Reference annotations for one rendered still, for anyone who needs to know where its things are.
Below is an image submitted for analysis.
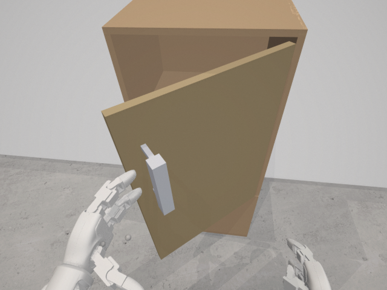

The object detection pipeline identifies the right robot hand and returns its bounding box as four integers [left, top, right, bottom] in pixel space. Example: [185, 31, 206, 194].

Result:
[283, 239, 331, 290]

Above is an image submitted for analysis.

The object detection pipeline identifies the left robot forearm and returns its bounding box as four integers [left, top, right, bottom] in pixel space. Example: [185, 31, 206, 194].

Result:
[41, 264, 94, 290]

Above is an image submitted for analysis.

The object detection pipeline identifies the cupboard door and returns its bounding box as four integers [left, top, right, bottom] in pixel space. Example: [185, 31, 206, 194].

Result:
[101, 41, 296, 259]

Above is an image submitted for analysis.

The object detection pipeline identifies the handle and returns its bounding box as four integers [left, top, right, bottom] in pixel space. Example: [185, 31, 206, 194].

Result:
[140, 144, 175, 215]

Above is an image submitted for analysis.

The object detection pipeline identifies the left robot hand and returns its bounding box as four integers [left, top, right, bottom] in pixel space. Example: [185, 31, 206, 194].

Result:
[63, 170, 144, 290]

